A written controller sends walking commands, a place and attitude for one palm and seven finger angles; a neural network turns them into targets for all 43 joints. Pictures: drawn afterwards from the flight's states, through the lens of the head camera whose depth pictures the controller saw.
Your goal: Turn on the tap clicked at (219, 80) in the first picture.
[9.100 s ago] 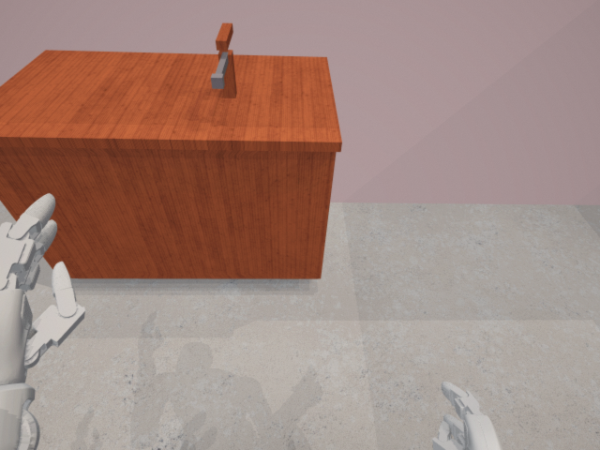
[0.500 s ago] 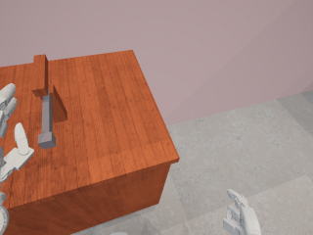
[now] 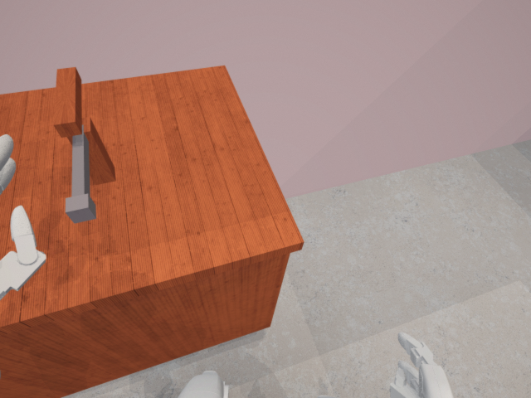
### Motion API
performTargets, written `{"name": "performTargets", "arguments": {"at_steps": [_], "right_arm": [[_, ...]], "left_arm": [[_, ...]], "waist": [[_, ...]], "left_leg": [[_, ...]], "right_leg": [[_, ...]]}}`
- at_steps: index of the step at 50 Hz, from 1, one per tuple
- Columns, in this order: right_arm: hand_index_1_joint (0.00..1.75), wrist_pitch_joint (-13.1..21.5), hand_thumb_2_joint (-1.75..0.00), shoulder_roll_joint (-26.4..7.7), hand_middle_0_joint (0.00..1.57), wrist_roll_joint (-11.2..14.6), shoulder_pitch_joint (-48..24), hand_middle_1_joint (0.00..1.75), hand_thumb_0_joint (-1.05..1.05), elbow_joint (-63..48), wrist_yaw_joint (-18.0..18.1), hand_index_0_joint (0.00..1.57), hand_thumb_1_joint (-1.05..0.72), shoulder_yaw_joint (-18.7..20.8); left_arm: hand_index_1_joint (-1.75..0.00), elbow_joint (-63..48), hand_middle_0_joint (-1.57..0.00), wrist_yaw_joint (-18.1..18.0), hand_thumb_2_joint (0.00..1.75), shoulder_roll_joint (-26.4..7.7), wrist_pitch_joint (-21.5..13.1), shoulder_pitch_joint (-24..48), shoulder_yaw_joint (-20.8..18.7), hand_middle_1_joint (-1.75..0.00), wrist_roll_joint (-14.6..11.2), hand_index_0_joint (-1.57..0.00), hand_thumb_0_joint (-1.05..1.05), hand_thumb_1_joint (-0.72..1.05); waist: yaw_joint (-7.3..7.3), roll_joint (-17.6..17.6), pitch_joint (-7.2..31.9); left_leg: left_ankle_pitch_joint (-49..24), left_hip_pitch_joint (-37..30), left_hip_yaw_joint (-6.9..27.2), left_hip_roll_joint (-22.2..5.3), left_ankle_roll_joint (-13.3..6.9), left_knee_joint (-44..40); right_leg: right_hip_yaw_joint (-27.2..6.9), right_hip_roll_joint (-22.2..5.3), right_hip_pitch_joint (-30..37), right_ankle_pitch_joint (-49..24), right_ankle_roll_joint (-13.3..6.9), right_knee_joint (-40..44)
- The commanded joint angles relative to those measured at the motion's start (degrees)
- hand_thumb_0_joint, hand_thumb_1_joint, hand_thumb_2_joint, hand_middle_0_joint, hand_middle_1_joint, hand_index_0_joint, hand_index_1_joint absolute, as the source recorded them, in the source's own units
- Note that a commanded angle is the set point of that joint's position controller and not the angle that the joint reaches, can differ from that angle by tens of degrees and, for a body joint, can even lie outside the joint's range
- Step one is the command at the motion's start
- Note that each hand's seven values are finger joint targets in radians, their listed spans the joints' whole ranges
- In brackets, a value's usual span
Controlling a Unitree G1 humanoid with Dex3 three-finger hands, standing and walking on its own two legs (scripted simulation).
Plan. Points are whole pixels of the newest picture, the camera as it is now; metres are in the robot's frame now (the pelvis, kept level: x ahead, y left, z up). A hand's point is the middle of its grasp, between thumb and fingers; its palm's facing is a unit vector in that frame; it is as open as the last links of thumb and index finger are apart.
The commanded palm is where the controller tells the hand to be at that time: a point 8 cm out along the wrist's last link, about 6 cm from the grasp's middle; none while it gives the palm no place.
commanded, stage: come to a stop and stand still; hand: left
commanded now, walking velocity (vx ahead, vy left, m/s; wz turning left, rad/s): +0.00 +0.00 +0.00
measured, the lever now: (81, 208) +0.33 +0.28 +0.09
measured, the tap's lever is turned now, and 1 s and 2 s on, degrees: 0 0 0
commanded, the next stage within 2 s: look again from close up in 0.72 s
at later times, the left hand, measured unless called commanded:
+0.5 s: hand (57, 213) +0.27 +0.25 +0.17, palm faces +0.39 -0.83 -0.39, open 7.4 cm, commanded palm +0.21 +0.28 +0.19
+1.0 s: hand (49, 198) +0.28 +0.26 +0.18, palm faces +0.41 -0.82 -0.40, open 7.4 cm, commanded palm +0.20 +0.28 +0.19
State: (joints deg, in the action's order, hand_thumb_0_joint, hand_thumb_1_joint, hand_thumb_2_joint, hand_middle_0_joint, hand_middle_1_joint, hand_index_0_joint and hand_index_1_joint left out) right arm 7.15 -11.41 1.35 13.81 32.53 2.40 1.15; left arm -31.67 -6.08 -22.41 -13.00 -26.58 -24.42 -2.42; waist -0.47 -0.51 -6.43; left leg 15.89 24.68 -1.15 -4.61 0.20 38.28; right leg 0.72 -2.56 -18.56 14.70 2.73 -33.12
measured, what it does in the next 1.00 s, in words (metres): stands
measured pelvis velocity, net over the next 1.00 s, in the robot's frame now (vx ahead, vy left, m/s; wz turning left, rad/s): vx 0.04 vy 0.00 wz -0.01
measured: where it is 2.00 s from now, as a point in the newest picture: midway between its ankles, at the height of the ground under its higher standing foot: outside the picture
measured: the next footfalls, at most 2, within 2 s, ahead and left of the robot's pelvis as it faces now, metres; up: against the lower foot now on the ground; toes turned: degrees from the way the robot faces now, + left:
none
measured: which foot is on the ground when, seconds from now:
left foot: down 0.00-1.00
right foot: down 0.00-1.00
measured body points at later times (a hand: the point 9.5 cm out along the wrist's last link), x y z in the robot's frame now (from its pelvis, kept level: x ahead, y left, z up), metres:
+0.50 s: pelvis +0.05 +0.00 +0.01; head +0.08 +0.02 +0.46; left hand +0.24 +0.29 +0.19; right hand +0.24 -0.22 -0.06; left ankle +0.07 +0.13 -0.72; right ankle +0.03 -0.17 -0.72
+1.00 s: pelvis +0.04 +0.00 +0.01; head +0.07 +0.01 +0.46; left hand +0.25 +0.30 +0.21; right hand +0.21 -0.23 -0.06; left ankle +0.07 +0.13 -0.72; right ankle +0.03 -0.17 -0.72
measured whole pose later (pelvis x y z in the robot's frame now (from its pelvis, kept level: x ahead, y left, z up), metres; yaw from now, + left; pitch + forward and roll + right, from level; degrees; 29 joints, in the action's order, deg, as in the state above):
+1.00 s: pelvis +0.04 +0.00 +0.01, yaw -1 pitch -1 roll -1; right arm 8.2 -11.8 0.8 11.3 33.4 0.0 1.0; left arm -22.8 -6.4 -23.0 -12.1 -18.8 -23.3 -2.0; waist -0.9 -1.0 -4.8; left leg 11.9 15.4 -3.0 -3.2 0.7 28.5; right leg -1.0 -3.6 -10.9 14.0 3.8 -26.0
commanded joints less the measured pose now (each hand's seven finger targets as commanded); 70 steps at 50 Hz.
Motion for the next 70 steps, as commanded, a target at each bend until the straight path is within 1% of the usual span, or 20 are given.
{"name": "performTargets", "arguments": {"at_steps": [1, 3, 6, 15, 23, 30, 40, 41, 42, 43, 44, 45, 46, 49, 51, 55, 59, 63, 69, 70], "right_arm": [[0.3, 4.6, -0.9, -6.8, 0.2, -0.3, -5.1, 0.3, 0.0, -7.9, 0.2, 0.2, -0.9, 2.0], [0.3, 5.2, -0.9, -6.9, 0.2, 0.0, -5.3, 0.3, 0.0, -7.7, 0.1, 0.2, -0.9, 2.2], [0.3, 5.2, -0.9, -6.7, 0.2, 0.0, -5.4, 0.3, 0.0, -7.1, -0.1, 0.2, -0.9, 1.8], [0.3, 4.4, -0.9, -6.2, 0.2, -0.1, -5.8, 0.3, 0.0, -6.3, -0.6, 0.2, -0.9, 1.8], [0.3, 1.9, -0.9, -6.2, 0.2, -0.1, -6.1, 0.3, 0.0, -7.6, -0.6, 0.2, -0.9, 2.1], [0.3, 0.2, -0.9, -6.2, 0.2, 0.3, -7.0, 0.3, 0.0, -8.1, -0.1, 0.2, -0.9, 2.1], [0.3, -0.7, -0.9, -6.5, 0.2, 0.5, -7.0, 0.3, 0.0, -8.5, 0.1, 0.2, -0.9, 2.2], [0.3, 2.8, -0.9, -7.8, 0.2, -4.0, -3.0, 0.3, 0.0, -6.2, 0.4, 0.2, -0.9, 3.6], [0.3, 3.1, -0.9, -2.2, 0.2, -2.0, -3.9, 0.3, 0.0, -2.7, 0.0, 0.2, -0.9, 1.4], [0.3, 4.2, -0.9, -7.5, 0.2, -1.0, -3.1, 0.3, 0.0, -7.3, -0.2, 0.2, -0.9, 3.4], [0.3, 4.3, -0.9, -7.4, 0.2, -0.6, -4.0, 0.3, 0.0, -7.4, -0.8, 0.2, -0.9, 3.3], [0.3, 4.6, -0.9, -6.7, 0.2, 0.1, -6.1, 0.3, 0.0, -7.2, -1.5, 0.2, -0.9, 3.1], [0.3, 4.8, -0.9, -7.8, 0.2, -0.4, -5.9, 0.3, 0.0, -8.1, -2.2, 0.2, -0.9, 3.4], [0.3, 4.8, -0.9, -7.3, 0.2, -0.4, -6.9, 0.3, 0.0, -8.6, -2.4, 0.2, -0.9, 2.9], [0.3, 4.1, -0.9, -7.2, 0.2, -0.6, -7.5, 0.3, 0.0, -8.4, -1.4, 0.2, -0.9, 2.5], [0.3, 3.7, -0.9, -6.8, 0.2, -0.6, -8.9, 0.3, 0.0, -8.1, 0.4, 0.2, -0.9, 1.9], [0.3, 4.7, -0.9, -7.0, 0.2, -0.6, -7.7, 0.3, 0.0, -7.8, 0.3, 0.2, -0.9, 1.9], [0.3, 5.8, -0.9, -7.3, 0.2, -0.7, -7.2, 0.3, 0.0, -7.2, -0.5, 0.2, -0.9, 1.8], [0.3, 5.5, -0.9, -7.1, 0.2, -0.7, -6.8, 0.3, 0.0, -7.0, -1.1, 0.2, -0.9, 1.8], [0.3, 5.4, -0.9, -6.9, 0.2, -0.7, -7.4, 0.3, 0.0, -6.8, -1.0, 0.2, -0.9, 1.6]], "left_arm": [[-0.3, -13.6, -0.2, -1.6, 0.9, -8.1, -2.8, 5.5, -3.7, -0.3, 0.0, -0.2, 0.0, 0.9], [-0.3, -11.3, -0.2, -1.9, 0.9, -8.3, -2.7, 4.2, -4.4, -0.3, 0.5, -0.2, 0.0, 0.9], [-0.3, -10.3, -0.2, -1.9, 0.9, -7.5, -2.6, 5.2, -3.5, -0.3, 1.0, -0.2, 0.0, 0.9], [-0.3, -9.2, -0.2, -2.1, 0.9, -7.8, -2.1, 4.4, -3.1, -0.3, 1.0, -0.2, 0.0, 0.9], [-0.3, -10.0, -0.2, -1.9, 0.9, -7.4, -1.1, 3.9, -2.6, -0.3, 0.5, -0.2, 0.0, 0.9], [-0.3, -10.2, -0.2, -2.4, 0.9, -8.3, -0.2, 3.0, -3.2, -0.3, 0.2, -0.2, 0.0, 0.9], [-0.3, -9.2, -0.2, -2.4, 0.9, -8.2, 0.2, 3.0, -2.8, -0.3, 0.0, -0.2, 0.0, 0.9], [-0.3, -16.5, -0.2, -1.3, 0.9, -49.9, -5.0, 57.1, -33.8, -0.3, 6.7, -0.2, 0.0, 0.9], [-0.3, 13.8, -0.2, 0.6, 0.9, -15.6, -3.3, 24.4, -10.5, -0.3, 2.7, -0.2, 0.0, 0.9], [-0.3, 11.5, -0.2, 1.0, 0.9, -10.6, -3.3, 13.9, -6.5, -0.3, 1.8, -0.2, 0.0, 0.9], [-0.3, 2.9, -0.2, 1.1, 0.9, -8.1, -3.9, 11.2, -2.2, -0.3, 0.6, -0.2, 0.0, 0.9], [-0.3, 1.1, -0.2, 0.9, 0.9, -3.6, -3.7, 7.4, 1.8, -0.3, -0.3, -0.2, 0.0, 0.9], [-0.3, -3.4, -0.2, 0.5, 0.9, -5.9, -3.5, 5.9, 1.3, -0.3, 0.3, -0.2, 0.0, 0.9], [-0.3, -5.6, -0.2, -0.5, 0.9, -8.6, -3.2, 1.7, -1.0, -0.3, -0.1, -0.2, 0.0, 0.9], [-0.3, -5.6, -0.2, -1.4, 0.9, -10.3, -3.2, 2.7, -3.8, -0.3, -0.4, -0.2, 0.0, 0.9], [-0.3, -7.1, -0.2, -1.6, 0.9, -14.0, -4.1, 8.8, -7.4, -0.3, -0.7, -0.2, 0.0, 0.9], [-0.3, -6.2, -0.2, -1.1, 0.9, -9.3, -5.0, 13.0, -3.0, -0.3, 0.1, -0.2, 0.0, 0.9], [-0.3, -5.8, -0.2, -0.8, 0.9, -6.0, -4.8, 13.6, 0.8, -0.3, 1.1, -0.2, 0.0, 0.9], [-0.3, -5.3, -0.2, -0.5, 0.9, -6.6, -4.3, 11.1, -0.3, -0.3, 1.3, -0.2, 0.0, 0.9], [-0.3, -5.7, -0.2, -0.6, 0.9, -8.4, -4.2, 10.7, -2.2, -0.3, 1.1, -0.2, 0.0, 0.9]], "waist": [[0.65, 4.7, 8.7], [0.09, 6.2, 8.8], [0.2, 7.6, 6.4], [0.32, 5.5, 11.2], [0.18, 3.6, 13.4], [0.34, 5.3, 13.2], [0.52, 3.3, 11.8], [-4.12, -7.0, 2.5], [-0.58, -9.4, 13.0], [-2.72, -0.6, 14.1], [-2.0, 4.6, 17.3], [-1.61, 9.6, 18.7], [-2.31, 8.1, 18.7], [-2.23, -1.3, 16.0], [-1.45, -3.0, 13.8], [-0.89, 1.5, 8.4], [-0.98, 6.4, 7.7], [-1.03, 7.5, 8.1], [-0.94, 6.5, 7.4], [-1.02, 5.8, 7.4]], "left_leg": [[13.4, -7.2, 5.4, -1.0, -2.3, -12.8], [14.9, -5.5, 8.0, -3.3, -2.9, -16.9], [16.6, -2.6, 7.5, -3.1, -3.3, -18.6], [-7.1, -12.5, 3.2, -1.6, -2.0, -14.9], [-17.5, -15.7, 2.0, -1.7, -2.1, -12.6], [-19.4, -16.5, 1.7, -1.8, -2.1, -12.3], [-15.3, -14.6, 1.8, -1.3, -2.0, -12.5], [-17.5, -5.6, -3.5, 0.7, 0.1, -5.0], [-18.2, -12.5, -0.9, 4.5, 0.0, -10.7], [-22.8, -18.7, -3.3, 3.0, 0.0, -10.3], [-28.0, -19.8, -2.0, 2.0, -1.3, -11.3], [-31.1, -22.2, -1.4, 0.7, -1.8, -11.7], [-31.6, -21.6, -0.7, -0.1, -2.0, -11.1], [-18.9, -14.9, -0.2, 1.0, -1.1, -11.5], [-9.4, -13.1, 0.0, 2.0, -1.0, -12.5], [-0.2, -12.1, 1.0, 1.8, -1.3, -15.7], [8.2, -9.3, 2.0, 1.1, -1.9, -18.9], [13.4, -7.1, 3.4, -0.1, -2.3, -21.0], [18.1, -5.9, 4.8, 0.1, -2.7, -19.7], [18.1, -6.6, 4.8, 0.3, -2.6, -19.6]], "right_leg": [[-2.7, -1.5, 0.9, 11.1, -4.1, 9.6], [-0.9, 0.3, 5.0, 7.7, -3.1, 7.5], [-0.5, 0.8, 7.4, 5.4, -3.1, 8.2], [-0.4, -1.1, 10.7, -10.6, -3.5, 10.3], [-0.1, -1.7, 12.7, -17.1, -3.3, 10.5], [-0.1, -2.2, 12.5, -18.3, -3.4, 10.6], [-0.6, -2.7, 12.0, -16.3, -3.6, 11.3], [-4.9, -2.4, 3.7, -25.4, -5.3, 15.9], [-6.0, -5.6, 10.6, -31.9, -8.3, 8.9], [-7.5, -2.9, 10.1, -34.8, -5.6, 9.4], [-3.0, -2.5, 13.5, -29.7, -4.1, 7.2], [-1.5, -1.7, 12.5, -23.7, -3.7, 5.9], [-1.4, -1.1, 11.6, -20.9, -3.3, 6.5], [-1.5, -1.4, 12.2, -14.7, -3.0, 9.8], [-1.5, -2.0, 9.7, -7.9, -3.2, 11.4], [-2.0, -1.1, 4.9, 0.8, -3.1, 13.5], [-1.9, 0.4, 6.9, 5.1, -3.3, 12.9], [-0.9, 1.3, 8.7, 5.7, -3.2, 10.7], [-1.9, 2.4, 6.5, 9.1, -3.8, 11.3], [-1.7, 2.7, 5.9, 9.3, -3.7, 12.0]]}}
